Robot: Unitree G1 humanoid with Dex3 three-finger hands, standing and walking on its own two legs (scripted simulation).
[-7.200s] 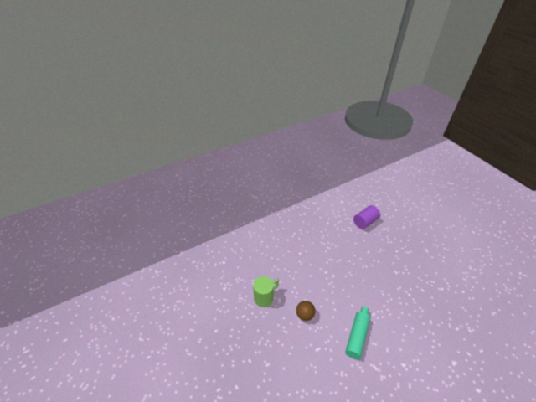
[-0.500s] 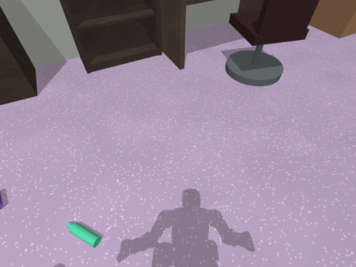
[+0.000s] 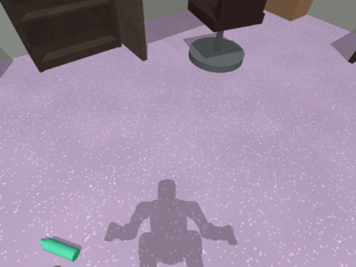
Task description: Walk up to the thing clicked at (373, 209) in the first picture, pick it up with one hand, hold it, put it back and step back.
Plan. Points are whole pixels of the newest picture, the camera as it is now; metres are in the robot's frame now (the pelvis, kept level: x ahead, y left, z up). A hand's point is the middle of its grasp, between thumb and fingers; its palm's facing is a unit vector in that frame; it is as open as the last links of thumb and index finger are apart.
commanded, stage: walk up
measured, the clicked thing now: out of the picture +0.40 +1.17 -0.71
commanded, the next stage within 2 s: stand in 0.86 s
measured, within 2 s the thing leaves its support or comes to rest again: neither
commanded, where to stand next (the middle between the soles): +0.02 -0.01 m, yaw -2 degrees
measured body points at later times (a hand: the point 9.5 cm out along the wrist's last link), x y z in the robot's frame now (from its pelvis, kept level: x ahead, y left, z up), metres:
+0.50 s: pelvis -0.01 -0.01 +0.01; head +0.00 -0.02 +0.46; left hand +0.13 +0.28 -0.10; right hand +0.04 -0.32 -0.12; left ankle +0.00 +0.13 -0.72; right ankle -0.02 -0.13 -0.72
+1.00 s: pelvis -0.01 +0.00 +0.03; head -0.01 +0.00 +0.48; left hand +0.10 +0.29 -0.10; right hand +0.04 -0.32 -0.10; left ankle +0.00 +0.13 -0.72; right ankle -0.02 -0.13 -0.72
